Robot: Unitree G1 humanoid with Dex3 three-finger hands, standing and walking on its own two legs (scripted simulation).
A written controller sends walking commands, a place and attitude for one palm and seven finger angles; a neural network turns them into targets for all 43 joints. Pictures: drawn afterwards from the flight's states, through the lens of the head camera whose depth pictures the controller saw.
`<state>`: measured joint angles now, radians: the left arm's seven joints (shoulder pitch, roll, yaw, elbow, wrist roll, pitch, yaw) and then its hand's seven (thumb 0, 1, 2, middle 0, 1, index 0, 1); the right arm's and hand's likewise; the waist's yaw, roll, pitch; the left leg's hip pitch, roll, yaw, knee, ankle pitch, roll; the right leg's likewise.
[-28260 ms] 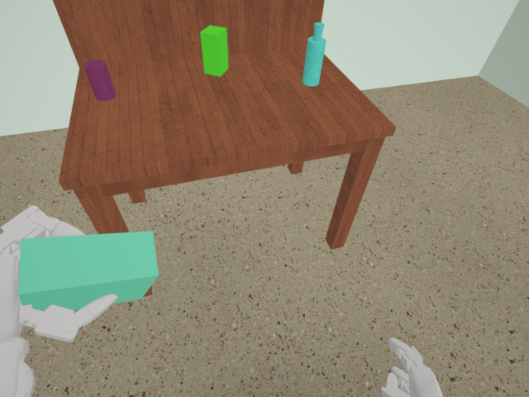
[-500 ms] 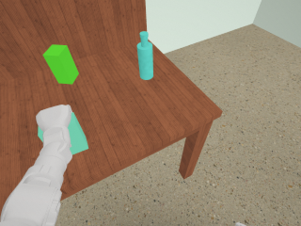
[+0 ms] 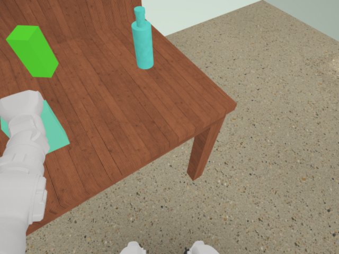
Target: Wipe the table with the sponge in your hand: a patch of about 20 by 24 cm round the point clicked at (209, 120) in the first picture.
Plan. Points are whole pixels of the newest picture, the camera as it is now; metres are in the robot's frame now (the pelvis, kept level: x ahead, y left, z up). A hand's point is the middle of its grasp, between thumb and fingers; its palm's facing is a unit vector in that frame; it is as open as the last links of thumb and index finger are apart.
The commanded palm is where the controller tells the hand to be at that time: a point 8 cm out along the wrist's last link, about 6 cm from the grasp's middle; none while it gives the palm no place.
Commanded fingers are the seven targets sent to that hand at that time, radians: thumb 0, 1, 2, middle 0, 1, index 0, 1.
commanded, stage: wipe forward along the middle lane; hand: left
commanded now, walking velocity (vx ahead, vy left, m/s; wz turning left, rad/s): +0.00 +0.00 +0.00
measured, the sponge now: (42, 136) +0.42 +0.33 -0.01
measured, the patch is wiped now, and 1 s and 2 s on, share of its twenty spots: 1.00 1.00 1.00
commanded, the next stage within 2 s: slide back across to the first lane in 0.52 s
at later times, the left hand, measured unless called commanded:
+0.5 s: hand (25, 108) +0.48 +0.37 +0.03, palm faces -0.17 +0.00 -0.98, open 9.8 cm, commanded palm +0.49 +0.35 +0.07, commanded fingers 0.00 0.10 1.30 -1.20 -1.60 -1.20 -1.60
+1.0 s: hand (10, 107) +0.48 +0.40 +0.04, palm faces -0.14 -0.04 -0.99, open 9.9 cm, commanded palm +0.47 +0.39 +0.08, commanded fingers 0.00 0.10 1.30 -1.20 -1.60 -1.20 -1.60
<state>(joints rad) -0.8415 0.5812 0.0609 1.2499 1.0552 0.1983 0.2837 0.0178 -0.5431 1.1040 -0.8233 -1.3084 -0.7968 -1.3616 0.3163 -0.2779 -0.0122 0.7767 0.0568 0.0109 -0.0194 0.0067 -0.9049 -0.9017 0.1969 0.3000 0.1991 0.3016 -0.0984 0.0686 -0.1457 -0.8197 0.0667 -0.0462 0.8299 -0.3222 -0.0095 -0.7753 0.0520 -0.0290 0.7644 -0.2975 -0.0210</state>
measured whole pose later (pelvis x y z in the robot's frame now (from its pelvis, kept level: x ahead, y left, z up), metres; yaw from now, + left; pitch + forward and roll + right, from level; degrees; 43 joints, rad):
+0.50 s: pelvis +0.02 +0.03 +0.00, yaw +0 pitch +21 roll -4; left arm -0.97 0.65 0.05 1.28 1.10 0.20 0.22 0.02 -0.56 1.12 -0.83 -1.31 -0.80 -1.36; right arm 0.32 -0.26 0.00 0.75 0.04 0.03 -0.01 0.00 -0.90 -0.90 0.20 0.30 0.20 0.30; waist -0.11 0.06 -0.15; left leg -0.89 0.05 -0.04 0.87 -0.36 0.00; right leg -0.83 0.04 -0.02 0.77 -0.32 0.01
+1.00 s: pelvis +0.04 +0.03 +0.00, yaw -1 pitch +20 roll -4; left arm -0.85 0.71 0.16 1.20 1.10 0.17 0.21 0.01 -0.54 1.11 -0.81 -1.33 -0.79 -1.38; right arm 0.34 -0.27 0.00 0.76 0.04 0.07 0.01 0.00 -0.90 -0.90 0.20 0.30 0.20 0.30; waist -0.12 0.05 -0.13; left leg -0.81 0.05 -0.02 0.82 -0.37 0.01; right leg -0.74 0.03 0.00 0.70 -0.32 0.02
